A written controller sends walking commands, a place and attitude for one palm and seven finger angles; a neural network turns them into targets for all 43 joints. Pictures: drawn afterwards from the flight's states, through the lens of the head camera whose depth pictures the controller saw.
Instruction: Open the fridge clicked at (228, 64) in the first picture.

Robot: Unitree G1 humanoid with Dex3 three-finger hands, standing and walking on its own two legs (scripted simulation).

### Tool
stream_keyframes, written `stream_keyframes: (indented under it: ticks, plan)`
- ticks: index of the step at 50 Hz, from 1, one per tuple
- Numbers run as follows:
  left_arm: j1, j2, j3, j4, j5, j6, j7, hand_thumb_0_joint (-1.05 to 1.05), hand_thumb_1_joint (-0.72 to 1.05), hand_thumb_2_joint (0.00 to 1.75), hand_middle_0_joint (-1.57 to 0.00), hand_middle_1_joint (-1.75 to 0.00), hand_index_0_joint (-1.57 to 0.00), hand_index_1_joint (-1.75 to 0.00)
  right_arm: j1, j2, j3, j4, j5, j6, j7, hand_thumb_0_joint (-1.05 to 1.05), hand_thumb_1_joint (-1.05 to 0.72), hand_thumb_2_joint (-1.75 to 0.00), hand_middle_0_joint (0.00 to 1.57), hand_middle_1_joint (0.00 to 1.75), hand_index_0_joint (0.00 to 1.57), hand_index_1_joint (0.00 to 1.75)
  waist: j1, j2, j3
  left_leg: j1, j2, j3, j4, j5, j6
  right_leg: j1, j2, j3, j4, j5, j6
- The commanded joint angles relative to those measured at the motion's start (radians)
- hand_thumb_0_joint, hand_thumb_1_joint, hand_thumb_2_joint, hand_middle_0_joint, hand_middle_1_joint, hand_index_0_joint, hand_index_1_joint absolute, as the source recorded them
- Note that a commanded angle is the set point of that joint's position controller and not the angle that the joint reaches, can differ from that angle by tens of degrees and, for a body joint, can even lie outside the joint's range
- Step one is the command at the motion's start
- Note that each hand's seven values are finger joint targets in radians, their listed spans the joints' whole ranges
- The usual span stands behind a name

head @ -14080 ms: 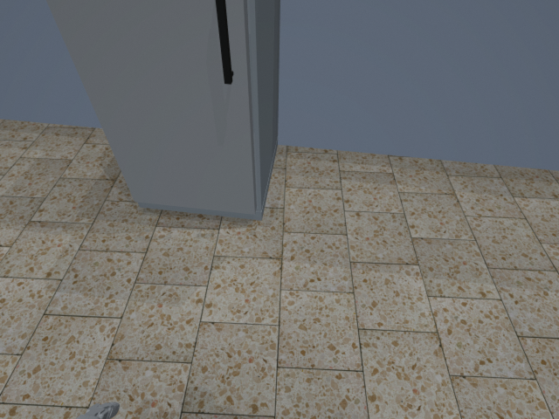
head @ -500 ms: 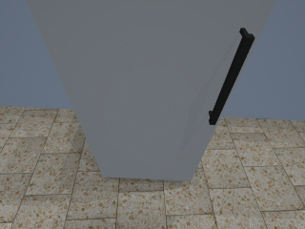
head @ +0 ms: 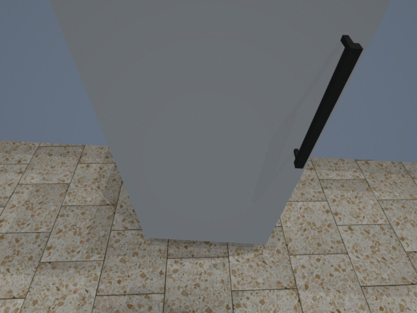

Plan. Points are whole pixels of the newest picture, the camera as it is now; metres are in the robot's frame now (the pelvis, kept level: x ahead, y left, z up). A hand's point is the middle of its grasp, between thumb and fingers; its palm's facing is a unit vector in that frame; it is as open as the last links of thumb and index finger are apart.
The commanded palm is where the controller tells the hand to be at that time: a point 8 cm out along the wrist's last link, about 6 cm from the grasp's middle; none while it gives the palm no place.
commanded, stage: look again from close up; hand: right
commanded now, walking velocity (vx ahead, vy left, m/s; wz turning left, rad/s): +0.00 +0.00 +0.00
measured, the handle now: (318, 113) +0.50 -0.21 +0.13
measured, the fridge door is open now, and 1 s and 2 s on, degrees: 0 0 0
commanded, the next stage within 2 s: raise the hand to about handle height in 0.16 s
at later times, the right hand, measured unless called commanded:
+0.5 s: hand (327, 267) +0.21 -0.19 +0.02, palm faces +0.21 +0.97 -0.07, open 7.7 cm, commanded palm +0.11 -0.24 -0.04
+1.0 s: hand (338, 275) +0.20 -0.20 +0.02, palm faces -0.10 +0.99 -0.08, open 10.5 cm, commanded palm +0.15 -0.28 +0.04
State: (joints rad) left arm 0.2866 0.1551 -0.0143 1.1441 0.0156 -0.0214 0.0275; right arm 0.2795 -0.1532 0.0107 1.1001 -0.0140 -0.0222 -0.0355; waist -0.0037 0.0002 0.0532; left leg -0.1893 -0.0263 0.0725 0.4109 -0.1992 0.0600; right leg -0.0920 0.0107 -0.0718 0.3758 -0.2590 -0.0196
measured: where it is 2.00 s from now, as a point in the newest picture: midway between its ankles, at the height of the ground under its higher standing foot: outside the picture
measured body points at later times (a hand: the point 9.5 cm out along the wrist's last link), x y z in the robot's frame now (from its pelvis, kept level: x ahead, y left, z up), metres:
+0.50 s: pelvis -0.01 +0.00 -0.02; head -0.02 +0.03 +0.43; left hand +0.14 +0.25 -0.11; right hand +0.19 -0.24 +0.02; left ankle +0.02 +0.08 -0.74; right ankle -0.03 -0.10 -0.74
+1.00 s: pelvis -0.02 -0.01 -0.05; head +0.01 -0.01 +0.40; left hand +0.16 +0.18 -0.13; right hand +0.20 -0.26 +0.03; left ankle +0.02 +0.08 -0.74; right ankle -0.03 -0.10 -0.74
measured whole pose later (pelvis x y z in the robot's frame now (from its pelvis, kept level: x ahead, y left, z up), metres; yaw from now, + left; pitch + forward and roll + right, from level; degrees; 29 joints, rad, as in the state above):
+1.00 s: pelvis -0.02 -0.01 -0.05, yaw -2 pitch +7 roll +1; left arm 0.23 0.19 -0.08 0.57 -0.04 -0.21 0.05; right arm 0.31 -0.29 -0.17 -0.02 0.28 -0.26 0.37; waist 0.00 -0.04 -0.07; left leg -0.59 0.00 0.12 0.83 -0.36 0.05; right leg -0.55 0.00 -0.03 0.89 -0.46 -0.04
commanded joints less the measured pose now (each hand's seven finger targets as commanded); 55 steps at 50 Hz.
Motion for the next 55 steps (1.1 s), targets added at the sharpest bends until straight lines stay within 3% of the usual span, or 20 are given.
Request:
stream_keyframes:
  ticks: [1, 12, 13, 14, 15, 16, 17, 18, 20, 23, 26, 27, 31, 34, 37, 41, 44, 49, 51, 55]
  plan:
    - [0.063, 0.089, 0.016, -0.021, -0.003, -0.015, 0.006, 0.00, 0.90, 0.90, -0.20, -0.30, -0.20, -0.30, 0.055, -0.113, -0.022, -0.036, 0.005, -0.019, -0.004, 0.00, -0.90, -0.90, 0.20, 0.30, 0.20, 0.30, 0.002, 0.025, 0.008, 0.056, 0.153, -0.169, -0.081, 0.119, 0.004, -0.089, -0.111, 0.108, -0.068, 0.098, -0.009]
    - [0.059, 0.098, 0.017, -0.027, -0.002, -0.015, 0.007, 0.00, 0.90, 0.90, -0.20, -0.30, -0.20, -0.30, 0.045, -0.120, -0.024, -0.038, 0.005, -0.018, -0.003, 0.00, -0.90, -0.90, 0.20, 0.30, 0.20, 0.30, 0.000, 0.002, 0.024, 0.047, 0.151, -0.169, -0.089, 0.103, 0.003, -0.097, -0.113, 0.110, -0.072, 0.098, -0.009]
    - [-0.044, 0.108, 0.024, -0.086, -0.013, -0.026, 0.003, 0.00, 0.90, 0.90, -0.20, -0.30, -0.20, -0.30, 0.150, -0.129, -0.029, 0.014, -0.006, -0.036, -0.046, 0.00, -0.90, -0.90, 0.20, 0.30, 0.20, 0.30, -0.040, 0.034, -0.024, 0.081, 0.216, -0.204, -0.019, 0.770, -0.082, -0.142, -0.111, 0.021, 0.177, 0.130, 0.019]
    - [-0.047, 0.290, 0.037, -0.457, -0.063, -0.169, 0.047, 0.00, 0.90, 0.90, -0.20, -0.30, -0.20, -0.30, -0.622, -0.372, -0.160, -1.479, 0.221, -0.262, -0.021, 0.00, -0.88, -0.89, 0.20, 0.32, 0.20, 0.32, 0.075, -0.163, -0.507, 0.191, 0.123, -0.169, 0.034, 0.408, -0.034, 0.058, 0.006, 0.086, 0.009, 0.195, -0.006]
    - [-0.152, 0.198, 0.011, -0.426, -0.050, -0.245, 0.078, 0.00, 0.90, 0.90, -0.20, -0.30, -0.20, -0.30, -0.203, -0.306, -0.155, -1.245, 0.139, -0.203, -0.058, 0.00, -0.85, -0.88, 0.20, 0.33, 0.20, 0.33, -0.017, -0.306, -0.449, 0.177, 0.058, -0.140, 0.036, 0.218, 0.006, 0.054, -0.002, 0.037, 0.001, 0.291, -0.018]
    - [-0.121, 0.222, 0.029, -0.371, -0.051, -0.259, 0.082, 0.00, 0.90, 0.90, -0.20, -0.30, -0.20, -0.30, -0.149, -0.239, -0.132, -1.142, 0.164, -0.154, -0.106, 0.00, -0.83, -0.87, 0.21, 0.34, 0.21, 0.34, 0.006, -0.283, -0.355, 0.112, 0.061, -0.098, 0.035, 0.082, 0.000, -0.022, -0.014, 0.059, 0.013, 0.196, 0.014]
    - [-0.088, 0.152, 0.024, -0.372, -0.068, -0.256, 0.071, 0.00, 0.90, 0.90, -0.20, -0.30, -0.20, -0.30, 0.116, 0.004, 0.002, -0.948, 0.168, -0.070, -0.090, 0.00, -0.81, -0.86, 0.21, 0.36, 0.21, 0.36, 0.020, -0.137, -0.193, 0.019, 0.046, -0.064, 0.019, 0.046, -0.016, -0.092, -0.030, 0.079, -0.004, 0.152, 0.005]
    - [-0.133, 0.204, 0.026, -0.453, -0.083, -0.271, 0.065, 0.00, 0.90, 0.90, -0.20, -0.30, -0.20, -0.30, -0.067, -0.034, -0.022, -1.108, 0.217, -0.107, -0.070, 0.00, -0.78, -0.85, 0.21, 0.37, 0.21, 0.37, 0.043, -0.019, -0.034, -0.075, 0.052, -0.057, 0.003, -0.032, -0.034, -0.154, -0.034, 0.116, 0.005, 0.058, -0.005]
    - [-0.121, 0.231, 0.057, -0.494, -0.054, -0.303, 0.063, 0.00, 0.90, 0.90, -0.20, -0.30, -0.20, -0.30, -0.045, -0.098, -0.099, -1.041, 0.214, -0.218, -0.021, 0.00, -0.74, -0.83, 0.21, 0.40, 0.21, 0.40, 0.062, 0.196, 0.008, -0.210, 0.055, -0.049, -0.004, -0.224, -0.056, -0.252, -0.017, 0.102, 0.099, -0.053, -0.018]
    - [-0.140, 0.215, 0.075, -0.588, -0.037, -0.311, 0.025, 0.00, 0.90, 0.90, -0.20, -0.30, -0.20, -0.30, 0.287, -0.012, -0.122, -0.856, 0.258, -0.379, 0.126, 0.00, -0.67, -0.80, 0.22, 0.45, 0.22, 0.45, -0.028, 0.321, -0.007, -0.260, 0.061, -0.080, 0.107, -0.278, -0.055, -0.441, 0.008, 0.081, 0.238, -0.068, 0.006]
    - [-0.150, 0.235, 0.100, -0.677, -0.039, -0.298, -0.027, 0.00, 0.90, 0.90, -0.20, -0.30, -0.20, -0.30, 0.433, -0.084, -0.230, -0.857, 0.313, -0.534, 0.322, 0.00, -0.60, -0.77, 0.22, 0.50, 0.22, 0.50, -0.070, 0.189, -0.145, -0.174, 0.081, -0.120, 0.241, -0.028, -0.042, -0.500, 0.040, 0.051, 0.349, -0.017, 0.032]
    - [-0.170, 0.241, 0.095, -0.708, -0.042, -0.293, -0.035, 0.00, 0.90, 0.90, -0.20, -0.30, -0.20, -0.30, 0.409, -0.109, -0.230, -0.896, 0.318, -0.566, 0.392, 0.00, -0.57, -0.76, 0.22, 0.51, 0.22, 0.51, -0.056, 0.147, -0.184, -0.149, 0.098, -0.142, 0.272, 0.070, -0.044, -0.520, 0.046, 0.045, 0.383, 0.005, 0.032]
    - [-0.201, 0.229, 0.090, -0.805, -0.050, -0.242, -0.013, 0.00, 0.90, 0.90, -0.20, -0.30, -0.20, -0.30, 0.264, -0.226, -0.328, -1.163, 0.340, -0.498, 0.422, 0.00, -0.48, -0.72, 0.23, 0.57, 0.23, 0.57, -0.065, 0.019, -0.267, -0.163, 0.105, -0.201, 0.275, -0.001, -0.056, -0.568, 0.049, 0.020, 0.422, -0.013, 0.008]
    - [-0.153, 0.197, 0.081, -0.816, -0.045, -0.238, 0.005, 0.00, 0.90, 0.90, -0.20, -0.30, -0.20, -0.30, 0.073, -0.205, -0.317, -1.372, 0.343, -0.508, 0.332, 0.00, -0.41, -0.69, 0.24, 0.62, 0.24, 0.62, -0.019, -0.127, -0.269, -0.250, 0.071, -0.165, 0.280, -0.124, -0.034, -0.507, 0.024, 0.048, 0.429, -0.012, -0.003]
    - [-0.098, 0.201, 0.067, -0.781, -0.033, -0.248, 0.016, 0.00, 0.90, 0.90, -0.20, -0.30, -0.20, -0.30, -0.071, -0.202, -0.243, -1.535, 0.298, -0.576, 0.271, 0.00, -0.34, -0.66, 0.24, 0.66, 0.24, 0.66, 0.041, -0.139, -0.294, -0.325, 0.039, -0.123, 0.317, -0.119, -0.023, -0.444, -0.004, 0.088, 0.445, -0.003, -0.015]
    - [-0.088, 0.227, 0.041, -0.734, -0.041, -0.280, 0.027, 0.00, 0.90, 0.90, -0.20, -0.30, -0.20, -0.30, -0.088, -0.167, -0.128, -1.453, 0.281, -0.568, 0.327, 0.00, -0.25, -0.62, 0.25, 0.72, 0.25, 0.72, 0.092, -0.108, -0.258, -0.380, 0.022, -0.059, 0.334, -0.099, -0.025, -0.422, -0.017, 0.130, 0.439, -0.016, -0.020]
    - [-0.095, 0.236, 0.042, -0.734, -0.063, -0.284, 0.042, 0.00, 0.90, 0.90, -0.20, -0.30, -0.20, -0.30, -0.006, -0.231, -0.187, -1.291, 0.281, -0.429, 0.390, 0.00, -0.18, -0.59, 0.25, 0.76, 0.25, 0.76, 0.060, -0.011, -0.252, -0.310, 0.031, -0.063, 0.280, -0.154, -0.037, -0.472, -0.014, 0.136, 0.394, -0.068, -0.018]
    - [-0.178, 0.207, 0.030, -0.783, -0.075, -0.254, 0.056, 0.00, 0.90, 0.90, -0.20, -0.30, -0.20, -0.30, 0.103, -0.293, -0.373, -1.275, 0.369, -0.188, 0.393, 0.00, -0.06, -0.54, 0.26, 0.84, 0.26, 0.84, -0.053, 0.057, -0.317, -0.124, 0.053, -0.047, 0.244, -0.071, -0.045, -0.465, -0.004, 0.116, 0.315, 0.032, -0.005]
    - [-0.191, 0.190, 0.018, -0.782, -0.066, -0.257, 0.057, 0.00, 0.90, 0.90, -0.20, -0.30, -0.20, -0.30, 0.082, -0.312, -0.442, -1.347, 0.408, -0.181, 0.348, 0.00, -0.01, -0.52, 0.26, 0.87, 0.26, 0.87, -0.079, 0.036, -0.312, -0.080, 0.042, -0.030, 0.260, -0.005, -0.034, -0.445, -0.010, 0.124, 0.294, 0.089, 0.004]
    - [-0.126, 0.186, 0.023, -0.747, -0.059, -0.292, 0.037, 0.00, 0.90, 0.90, -0.20, -0.30, -0.20, -0.30, 0.049, -0.277, -0.413, -1.455, 0.379, -0.259, 0.285, 0.00, 0.08, -0.48, 0.27, 0.93, 0.27, 0.93, -0.051, -0.055, -0.300, -0.137, 0.024, 0.000, 0.272, 0.079, -0.030, -0.360, -0.025, 0.114, 0.269, 0.184, 0.023]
